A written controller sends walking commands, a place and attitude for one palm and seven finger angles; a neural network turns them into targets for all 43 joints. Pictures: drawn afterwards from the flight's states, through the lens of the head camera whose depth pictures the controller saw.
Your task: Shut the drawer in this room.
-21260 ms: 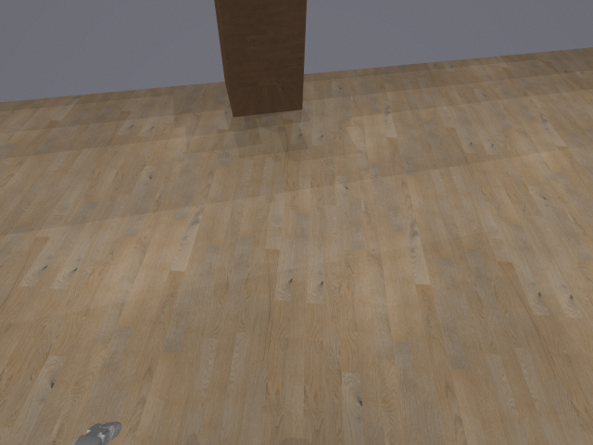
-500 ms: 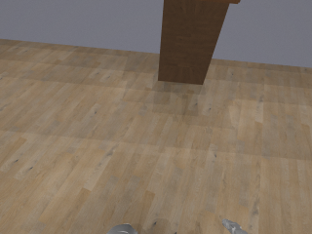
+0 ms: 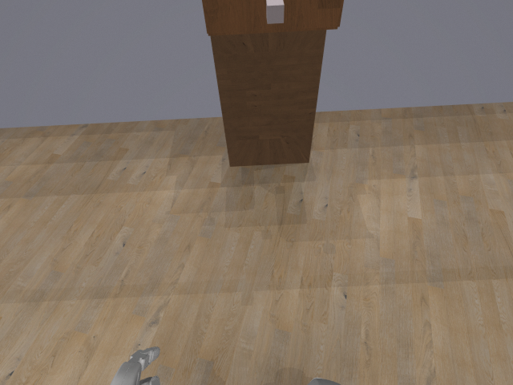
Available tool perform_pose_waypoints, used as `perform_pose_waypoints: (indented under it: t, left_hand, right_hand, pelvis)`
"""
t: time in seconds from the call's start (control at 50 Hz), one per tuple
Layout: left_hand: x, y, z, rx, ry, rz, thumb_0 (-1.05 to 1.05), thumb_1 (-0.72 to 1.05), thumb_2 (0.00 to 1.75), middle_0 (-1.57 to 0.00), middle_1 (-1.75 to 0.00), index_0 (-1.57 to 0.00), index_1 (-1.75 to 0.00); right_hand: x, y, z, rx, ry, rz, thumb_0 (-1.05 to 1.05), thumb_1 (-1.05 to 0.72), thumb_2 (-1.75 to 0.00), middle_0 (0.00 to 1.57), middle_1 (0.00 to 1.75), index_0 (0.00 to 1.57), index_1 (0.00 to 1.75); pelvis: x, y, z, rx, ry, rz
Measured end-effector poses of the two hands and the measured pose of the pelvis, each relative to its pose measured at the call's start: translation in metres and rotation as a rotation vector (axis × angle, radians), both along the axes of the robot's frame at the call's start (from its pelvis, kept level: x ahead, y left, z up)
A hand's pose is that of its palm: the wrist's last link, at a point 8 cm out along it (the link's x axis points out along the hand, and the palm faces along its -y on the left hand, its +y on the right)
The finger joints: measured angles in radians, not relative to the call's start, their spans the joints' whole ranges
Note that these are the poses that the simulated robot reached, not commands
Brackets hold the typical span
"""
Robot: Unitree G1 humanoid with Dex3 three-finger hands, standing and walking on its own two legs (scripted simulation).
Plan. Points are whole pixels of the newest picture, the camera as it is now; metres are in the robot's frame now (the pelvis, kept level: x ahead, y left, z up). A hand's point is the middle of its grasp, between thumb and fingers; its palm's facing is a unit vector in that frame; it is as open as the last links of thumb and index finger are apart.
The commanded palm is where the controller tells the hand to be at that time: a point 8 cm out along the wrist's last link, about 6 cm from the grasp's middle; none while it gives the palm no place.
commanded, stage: turn or walk to find it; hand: left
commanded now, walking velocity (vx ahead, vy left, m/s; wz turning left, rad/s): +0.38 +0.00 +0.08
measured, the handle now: (274, 8) +0.98 -0.05 +0.14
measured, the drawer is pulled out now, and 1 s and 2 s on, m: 0.26 0.26 0.26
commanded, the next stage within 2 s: stand and wait in 0.36 s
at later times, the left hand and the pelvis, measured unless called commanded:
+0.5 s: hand out of the picture +0.10 +0.20 -0.18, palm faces +0.14 -0.98 -0.12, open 7.4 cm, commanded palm none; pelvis +0.19 +0.05 +0.00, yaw +2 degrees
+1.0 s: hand (165, 290) +0.32 +0.20 -0.15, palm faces +0.08 -0.97 -0.24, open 7.2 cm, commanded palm none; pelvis +0.28 +0.02 +0.01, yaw +3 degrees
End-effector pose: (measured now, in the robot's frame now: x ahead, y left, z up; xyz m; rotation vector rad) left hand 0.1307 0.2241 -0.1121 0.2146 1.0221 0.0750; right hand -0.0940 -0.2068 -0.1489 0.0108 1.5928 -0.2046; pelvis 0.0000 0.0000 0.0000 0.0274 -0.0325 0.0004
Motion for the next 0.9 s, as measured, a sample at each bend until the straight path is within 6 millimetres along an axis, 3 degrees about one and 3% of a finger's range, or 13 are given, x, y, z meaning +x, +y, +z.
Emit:
perform_pose_waypoints:
  t: [0.06, 0.22, 0.34, 0.44, 0.5, 0.56, 0.66, 0.72, 0.82, 0.9]
  left_hand:
    - [-0.017, -0.009, -0.001, -0.017, 0.072, 0.066, 0.00, 0.91, 0.89, -0.20, -0.29, -0.20, -0.30]
    - [-0.053, 0.015, 0.002, 0.029, 0.262, 0.195, -0.02, 0.95, 0.89, -0.20, -0.29, -0.20, -0.30]
    - [-0.070, 0.013, -0.013, -0.046, 0.403, 0.274, -0.01, 0.93, 0.89, -0.20, -0.29, -0.20, -0.30]
    - [-0.064, 0.019, -0.036, -0.118, 0.525, 0.305, 0.00, 0.91, 0.89, -0.20, -0.29, -0.20, -0.30]
    - [-0.035, 0.028, -0.037, -0.122, 0.537, 0.272, 0.00, 0.91, 0.89, -0.20, -0.29, -0.20, -0.30]
    - [0.012, 0.041, -0.032, -0.106, 0.475, 0.238, 0.01, 0.91, 0.89, -0.20, -0.29, -0.20, -0.30]
    - [0.096, 0.054, -0.024, -0.069, 0.321, 0.197, 0.00, 0.91, 0.89, -0.19, -0.29, -0.20, -0.30]
    - [0.133, 0.061, -0.018, -0.027, 0.255, 0.193, 0.01, 0.93, 0.89, -0.19, -0.29, -0.20, -0.30]
    - [0.174, 0.053, -0.012, 0.020, 0.187, 0.164, 0.01, 0.93, 0.89, -0.19, -0.29, -0.20, -0.30]
    - [0.183, 0.034, -0.004, 0.028, 0.192, 0.143, 0.00, 0.93, 0.89, -0.19, -0.29, -0.20, -0.30]
  right_hand:
    - [0.055, -0.015, 0.004, -0.014, -0.070, 0.040, 0.00, -0.91, -0.90, 0.20, 0.30, 0.20, 0.29]
    - [0.218, -0.032, 0.024, -0.057, -0.324, 0.146, 0.00, -0.91, -0.90, 0.20, 0.30, 0.20, 0.29]
    - [0.325, -0.011, 0.036, -0.077, -0.419, 0.262, 0.00, -0.91, -0.90, 0.19, 0.30, 0.20, 0.29]
    - [0.400, 0.022, 0.035, -0.107, -0.501, 0.321, 0.00, -0.91, -0.90, 0.20, 0.30, 0.20, 0.29]
    - [0.413, 0.037, 0.037, -0.113, -0.515, 0.299, 0.00, -0.91, -0.90, 0.20, 0.30, 0.20, 0.29]
    - [0.405, 0.046, 0.038, -0.106, -0.469, 0.253, 0.00, -0.91, -0.90, 0.20, 0.30, 0.20, 0.29]
    - [0.392, 0.033, 0.038, -0.140, -0.395, 0.195, -0.03, -0.96, -0.90, 0.20, 0.30, 0.21, 0.30]
    - [0.379, 0.030, 0.031, -0.119, -0.321, 0.185, -0.03, -0.95, -0.90, 0.20, 0.30, 0.20, 0.30]
    - [0.360, 0.028, 0.008, -0.050, -0.222, 0.146, -0.01, -0.93, -0.90, 0.20, 0.30, 0.20, 0.30]
    - [0.353, 0.029, -0.002, 0.003, -0.174, 0.114, 0.00, -0.92, -0.90, 0.20, 0.30, 0.20, 0.29]
  pelvis:
    - [0.020, -0.006, 0.008, 0.001, -0.007, 0.003]
    - [0.078, -0.007, 0.021, -0.022, 0.012, 0.028]
    - [0.127, 0.011, 0.017, -0.051, 0.017, 0.049]
    - [0.173, 0.040, 0.001, -0.055, 0.012, 0.050]
    - [0.191, 0.050, 0.003, -0.047, -0.003, 0.028]
    - [0.206, 0.056, 0.011, -0.046, -0.008, 0.024]
    - [0.227, 0.058, 0.017, -0.029, -0.001, 0.030]
    - [0.239, 0.052, 0.017, -0.016, -0.001, 0.038]
    - [0.258, 0.036, 0.009, 0.016, -0.008, 0.034]
    - [0.269, 0.028, 0.011, -0.010, -0.009, 0.045]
